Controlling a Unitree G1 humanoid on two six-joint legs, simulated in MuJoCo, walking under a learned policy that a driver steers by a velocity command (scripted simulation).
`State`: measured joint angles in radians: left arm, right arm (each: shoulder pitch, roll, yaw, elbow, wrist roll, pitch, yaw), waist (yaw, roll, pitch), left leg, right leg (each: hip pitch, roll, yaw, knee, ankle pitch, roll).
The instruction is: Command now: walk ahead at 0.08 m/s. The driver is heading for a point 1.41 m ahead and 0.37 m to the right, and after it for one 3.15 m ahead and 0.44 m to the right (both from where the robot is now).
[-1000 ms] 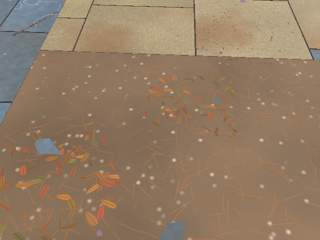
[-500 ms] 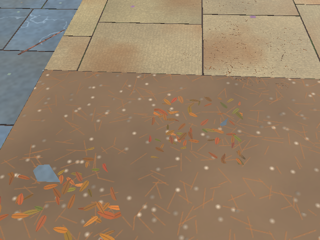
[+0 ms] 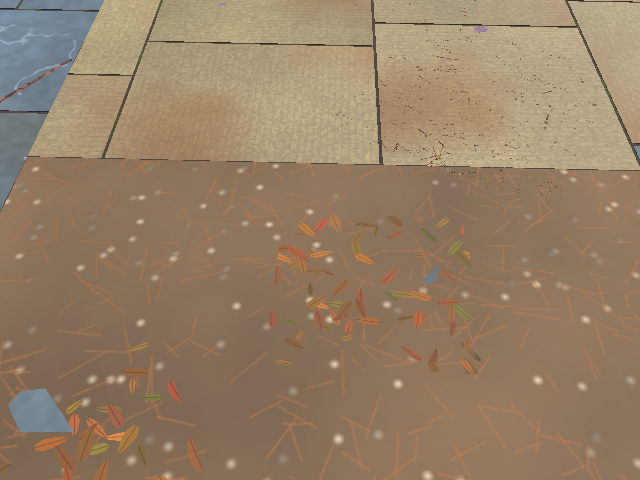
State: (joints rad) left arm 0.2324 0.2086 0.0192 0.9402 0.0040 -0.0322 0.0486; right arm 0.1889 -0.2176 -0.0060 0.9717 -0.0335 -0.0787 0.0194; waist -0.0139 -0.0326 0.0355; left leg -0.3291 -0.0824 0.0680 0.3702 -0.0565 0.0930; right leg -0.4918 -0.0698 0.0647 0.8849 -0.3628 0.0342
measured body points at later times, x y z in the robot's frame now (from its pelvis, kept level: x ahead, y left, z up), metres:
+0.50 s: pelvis +0.07 -0.03 +0.00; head +0.09 -0.03 +0.45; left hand +0.09 +0.20 -0.15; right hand +0.10 -0.27 -0.15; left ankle +0.09 +0.07 -0.73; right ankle +0.06 -0.14 -0.73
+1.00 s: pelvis +0.22 +0.01 +0.01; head +0.22 +0.02 +0.46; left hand +0.35 +0.26 -0.12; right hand +0.14 -0.22 -0.13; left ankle +0.12 +0.08 -0.73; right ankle +0.31 -0.15 -0.66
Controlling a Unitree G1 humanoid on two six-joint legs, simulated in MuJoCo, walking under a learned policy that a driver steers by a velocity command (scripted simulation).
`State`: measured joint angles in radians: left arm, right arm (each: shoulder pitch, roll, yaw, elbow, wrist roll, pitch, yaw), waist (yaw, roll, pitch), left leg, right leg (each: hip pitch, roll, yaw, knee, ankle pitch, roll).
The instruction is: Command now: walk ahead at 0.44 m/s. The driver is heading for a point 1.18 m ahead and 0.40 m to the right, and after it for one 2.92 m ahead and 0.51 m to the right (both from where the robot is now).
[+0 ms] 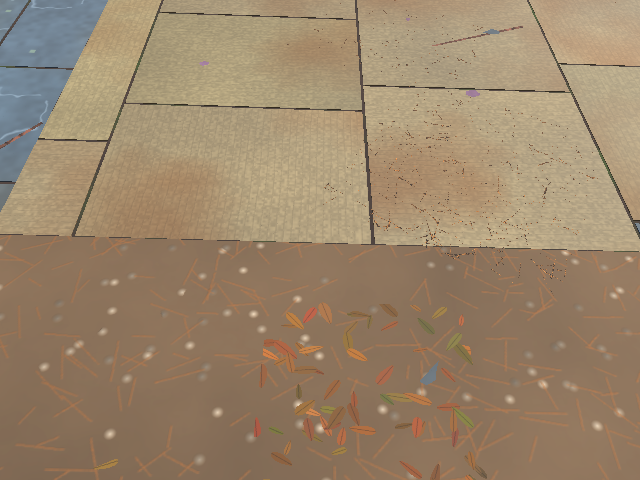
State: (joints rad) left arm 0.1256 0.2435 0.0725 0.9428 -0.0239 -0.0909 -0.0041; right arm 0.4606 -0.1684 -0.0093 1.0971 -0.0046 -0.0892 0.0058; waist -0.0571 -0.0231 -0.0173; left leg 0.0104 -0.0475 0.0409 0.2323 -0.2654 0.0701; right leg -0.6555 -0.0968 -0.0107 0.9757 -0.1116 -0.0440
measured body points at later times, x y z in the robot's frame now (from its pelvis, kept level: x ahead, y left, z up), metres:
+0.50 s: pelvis +0.28 -0.06 +0.00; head +0.29 -0.06 +0.45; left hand +0.30 +0.20 -0.14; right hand +0.39 -0.32 -0.13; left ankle +0.36 +0.12 -0.66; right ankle +0.29 -0.14 -0.75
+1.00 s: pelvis +0.55 +0.01 +0.00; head +0.58 +0.02 +0.45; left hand +0.68 +0.27 -0.14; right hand +0.57 -0.26 -0.13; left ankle +0.58 +0.11 -0.75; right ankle +0.54 -0.15 -0.65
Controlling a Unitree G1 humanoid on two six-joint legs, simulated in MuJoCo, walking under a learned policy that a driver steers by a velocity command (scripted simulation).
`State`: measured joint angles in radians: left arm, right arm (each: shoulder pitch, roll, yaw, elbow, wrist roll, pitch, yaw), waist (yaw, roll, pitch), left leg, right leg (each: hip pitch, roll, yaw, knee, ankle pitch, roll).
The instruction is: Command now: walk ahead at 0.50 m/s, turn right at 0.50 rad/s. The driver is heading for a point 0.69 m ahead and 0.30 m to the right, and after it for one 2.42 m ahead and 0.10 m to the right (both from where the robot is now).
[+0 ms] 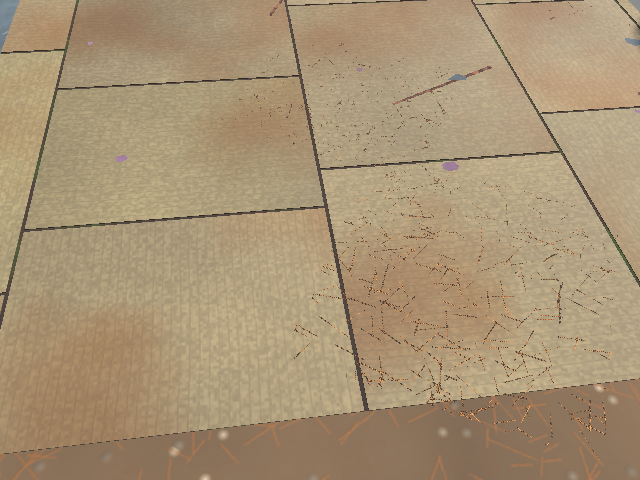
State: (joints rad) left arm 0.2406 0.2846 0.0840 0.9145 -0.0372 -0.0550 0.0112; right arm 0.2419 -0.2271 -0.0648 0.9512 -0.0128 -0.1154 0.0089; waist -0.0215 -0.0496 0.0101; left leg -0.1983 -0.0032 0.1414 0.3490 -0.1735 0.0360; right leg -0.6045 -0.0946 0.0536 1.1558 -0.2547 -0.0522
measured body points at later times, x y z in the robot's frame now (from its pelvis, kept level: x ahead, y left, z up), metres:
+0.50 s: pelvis +0.26 -0.09 -0.01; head +0.29 -0.12 +0.44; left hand +0.43 +0.14 -0.12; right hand +0.32 -0.40 -0.12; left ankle +0.28 +0.09 -0.65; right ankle +0.28 -0.16 -0.74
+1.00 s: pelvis +0.55 -0.15 -0.01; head +0.57 -0.16 +0.44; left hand +0.79 +0.03 -0.12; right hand +0.51 -0.45 -0.11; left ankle +0.64 -0.09 -0.74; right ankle +0.42 -0.23 -0.65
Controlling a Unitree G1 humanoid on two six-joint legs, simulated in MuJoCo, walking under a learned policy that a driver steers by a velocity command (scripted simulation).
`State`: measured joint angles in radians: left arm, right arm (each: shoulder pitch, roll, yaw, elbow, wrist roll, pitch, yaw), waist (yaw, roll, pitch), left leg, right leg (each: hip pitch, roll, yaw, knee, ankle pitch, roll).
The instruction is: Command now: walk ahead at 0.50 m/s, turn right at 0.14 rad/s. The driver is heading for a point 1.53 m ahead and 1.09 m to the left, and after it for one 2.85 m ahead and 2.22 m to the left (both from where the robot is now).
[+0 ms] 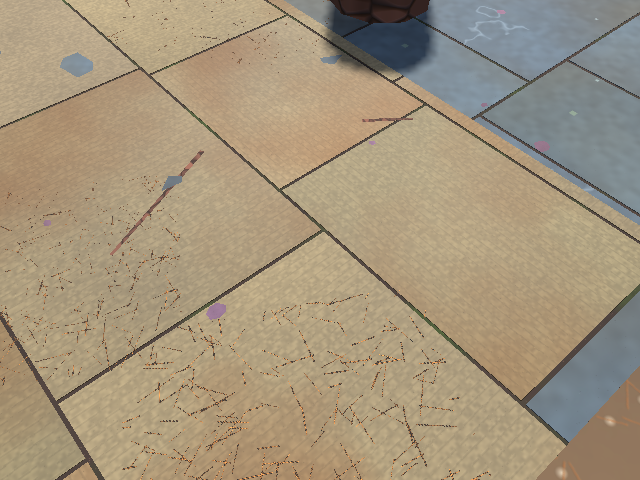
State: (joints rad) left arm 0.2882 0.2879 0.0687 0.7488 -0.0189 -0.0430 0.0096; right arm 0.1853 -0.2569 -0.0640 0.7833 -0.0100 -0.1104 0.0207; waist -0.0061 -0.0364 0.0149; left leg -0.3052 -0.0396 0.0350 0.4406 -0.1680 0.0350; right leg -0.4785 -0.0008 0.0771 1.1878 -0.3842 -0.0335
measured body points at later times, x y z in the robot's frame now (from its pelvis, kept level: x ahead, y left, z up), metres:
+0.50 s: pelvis +0.25 -0.04 +0.01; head +0.27 -0.05 +0.46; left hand +0.30 +0.25 -0.09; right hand +0.42 -0.29 -0.11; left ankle +0.24 +0.12 -0.65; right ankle +0.27 -0.15 -0.74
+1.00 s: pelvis +0.42 +0.06 +0.00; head +0.47 +0.10 +0.44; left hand +0.43 +0.39 -0.11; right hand +0.69 -0.11 -0.09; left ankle +0.46 +0.16 -0.74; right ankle +0.52 -0.08 -0.66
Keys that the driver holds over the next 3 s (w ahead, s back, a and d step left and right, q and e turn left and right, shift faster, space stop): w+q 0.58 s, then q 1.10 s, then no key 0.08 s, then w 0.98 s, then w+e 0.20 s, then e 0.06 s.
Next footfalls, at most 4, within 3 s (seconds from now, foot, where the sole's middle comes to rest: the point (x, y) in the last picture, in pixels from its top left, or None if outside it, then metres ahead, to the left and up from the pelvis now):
0.30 right None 0.31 -0.14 -0.77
0.78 left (242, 473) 0.50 0.18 -0.77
1.24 right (331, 417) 0.62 0.00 -0.77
1.64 left None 0.40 0.16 -0.77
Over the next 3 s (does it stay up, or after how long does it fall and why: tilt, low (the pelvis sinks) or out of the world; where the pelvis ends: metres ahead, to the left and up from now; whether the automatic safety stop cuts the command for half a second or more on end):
stays up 0.69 0.50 0.01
